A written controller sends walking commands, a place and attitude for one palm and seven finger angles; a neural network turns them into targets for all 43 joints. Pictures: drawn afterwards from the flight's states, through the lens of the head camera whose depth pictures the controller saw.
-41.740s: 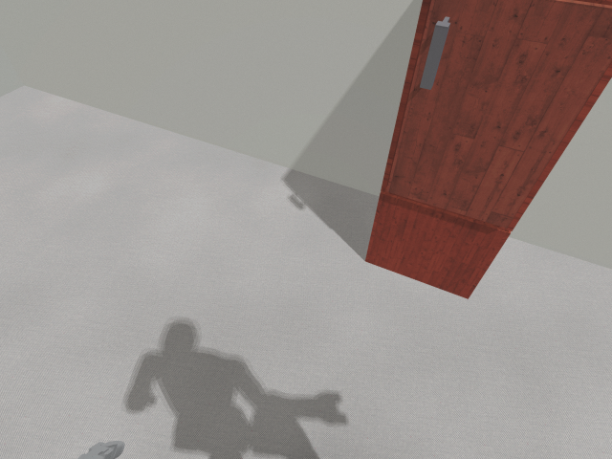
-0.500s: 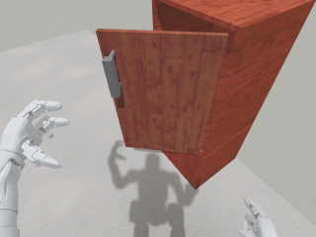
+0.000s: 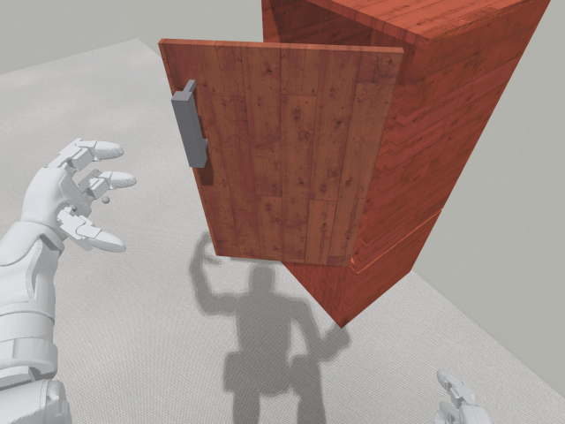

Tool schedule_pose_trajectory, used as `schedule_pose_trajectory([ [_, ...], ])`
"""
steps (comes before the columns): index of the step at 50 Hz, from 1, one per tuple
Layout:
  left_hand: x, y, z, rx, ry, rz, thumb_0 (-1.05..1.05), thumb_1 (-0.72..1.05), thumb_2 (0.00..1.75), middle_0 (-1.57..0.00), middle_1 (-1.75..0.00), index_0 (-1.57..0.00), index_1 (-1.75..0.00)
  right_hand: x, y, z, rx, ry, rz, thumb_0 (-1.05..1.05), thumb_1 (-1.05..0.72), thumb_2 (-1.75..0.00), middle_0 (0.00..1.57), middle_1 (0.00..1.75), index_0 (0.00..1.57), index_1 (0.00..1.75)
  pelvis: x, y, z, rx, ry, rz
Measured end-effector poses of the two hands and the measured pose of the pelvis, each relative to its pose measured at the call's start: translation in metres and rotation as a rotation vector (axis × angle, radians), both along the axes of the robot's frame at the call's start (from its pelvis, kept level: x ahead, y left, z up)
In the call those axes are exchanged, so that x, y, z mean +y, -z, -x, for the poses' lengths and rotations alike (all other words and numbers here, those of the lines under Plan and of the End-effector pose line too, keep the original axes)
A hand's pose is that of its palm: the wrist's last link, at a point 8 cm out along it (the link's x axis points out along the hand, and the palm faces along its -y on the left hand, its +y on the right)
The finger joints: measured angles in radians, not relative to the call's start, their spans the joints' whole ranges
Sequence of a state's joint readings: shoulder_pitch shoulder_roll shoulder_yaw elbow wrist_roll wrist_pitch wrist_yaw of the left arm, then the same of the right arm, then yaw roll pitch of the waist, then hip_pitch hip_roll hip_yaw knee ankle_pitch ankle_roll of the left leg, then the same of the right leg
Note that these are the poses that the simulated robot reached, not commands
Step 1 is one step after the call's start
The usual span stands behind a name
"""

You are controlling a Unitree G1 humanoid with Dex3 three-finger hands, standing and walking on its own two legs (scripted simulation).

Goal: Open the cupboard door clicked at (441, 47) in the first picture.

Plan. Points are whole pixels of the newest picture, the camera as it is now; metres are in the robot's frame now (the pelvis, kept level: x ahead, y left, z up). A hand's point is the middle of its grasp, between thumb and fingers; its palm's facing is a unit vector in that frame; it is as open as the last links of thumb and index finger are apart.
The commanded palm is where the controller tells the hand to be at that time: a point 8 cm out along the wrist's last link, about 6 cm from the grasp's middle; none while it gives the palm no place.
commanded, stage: move the hooked fingers beside the handle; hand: left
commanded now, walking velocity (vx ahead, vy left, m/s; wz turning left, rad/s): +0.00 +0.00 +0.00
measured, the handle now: (194, 124) +0.57 +0.19 +0.12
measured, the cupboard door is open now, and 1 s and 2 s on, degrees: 47 47 47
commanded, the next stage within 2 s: none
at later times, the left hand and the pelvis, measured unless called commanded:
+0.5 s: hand (127, 169) +0.43 +0.25 +0.14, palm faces -0.03 -1.00 -0.01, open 14.0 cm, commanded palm +0.40 +0.30 +0.14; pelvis +0.02 +0.01 +0.00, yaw -1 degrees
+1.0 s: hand (138, 145) +0.48 +0.25 +0.14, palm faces -0.04 -1.00 +0.01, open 14.0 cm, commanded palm +0.47 +0.31 +0.13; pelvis +0.01 +0.01 -0.01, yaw -1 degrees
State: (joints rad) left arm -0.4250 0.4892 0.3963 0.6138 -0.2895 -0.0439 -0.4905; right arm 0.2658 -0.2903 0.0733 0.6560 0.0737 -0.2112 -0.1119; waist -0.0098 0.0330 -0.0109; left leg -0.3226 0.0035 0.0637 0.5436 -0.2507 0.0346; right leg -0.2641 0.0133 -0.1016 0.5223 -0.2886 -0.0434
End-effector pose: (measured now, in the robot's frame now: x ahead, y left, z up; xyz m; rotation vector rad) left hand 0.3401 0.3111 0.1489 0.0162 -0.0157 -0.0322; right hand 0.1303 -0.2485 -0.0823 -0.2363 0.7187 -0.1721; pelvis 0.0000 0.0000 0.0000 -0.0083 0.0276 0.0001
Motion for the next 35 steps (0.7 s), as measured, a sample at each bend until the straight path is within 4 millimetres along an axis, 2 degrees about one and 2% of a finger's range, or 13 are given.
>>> schedule_pose_trajectory([
  [6,0.000,0.009,-0.022,0.056,-0.008,-0.003,-0.02,-0.50,0.30,-0.31,-1.20,-0.31,-1.20,-0.006,0.006,0.019,0.061,0.040,0.000,0.02,-0.90,-0.90,0.20,0.30,0.20,0.30,0.002,0.000,-0.005,0.025,0.015,-0.002],
  [12,0.001,0.009,-0.035,0.020,-0.019,0.001,-0.02,-0.50,0.30,-0.30,-1.20,-0.30,-1.20,-0.011,0.010,0.033,0.134,0.061,0.015,0.02,-0.90,-0.90,0.20,0.30,0.20,0.30,0.003,0.001,-0.012,0.041,0.018,-0.001],
  [19,0.000,0.009,-0.056,0.041,-0.009,0.001,-0.02,-0.50,0.30,-0.30,-1.20,-0.30,-1.20,-0.015,0.013,0.037,0.179,0.077,0.024,0.01,-0.90,-0.90,0.20,0.30,0.20,0.30,0.004,0.002,-0.017,0.061,0.015,0.001],
  [27,-0.005,0.004,-0.069,0.018,0.000,0.016,-0.02,-0.50,0.30,-0.30,-1.20,-0.30,-1.20,-0.015,0.014,0.034,0.192,0.086,0.016,0.01,-0.90,-0.90,0.20,0.30,0.20,0.30,0.005,0.002,-0.021,0.075,0.020,0.000],
  [35,0.002,0.012,-0.081,0.063,-0.026,0.016,-0.02,-0.50,0.30,-0.30,-1.20,-0.30,-1.20,-0.017,0.016,0.042,0.239,0.088,0.028,0.01,-0.90,-0.90,0.20,0.30,0.20,0.30,0.003,0.005,-0.016,0.093,0.012,0.004],
])
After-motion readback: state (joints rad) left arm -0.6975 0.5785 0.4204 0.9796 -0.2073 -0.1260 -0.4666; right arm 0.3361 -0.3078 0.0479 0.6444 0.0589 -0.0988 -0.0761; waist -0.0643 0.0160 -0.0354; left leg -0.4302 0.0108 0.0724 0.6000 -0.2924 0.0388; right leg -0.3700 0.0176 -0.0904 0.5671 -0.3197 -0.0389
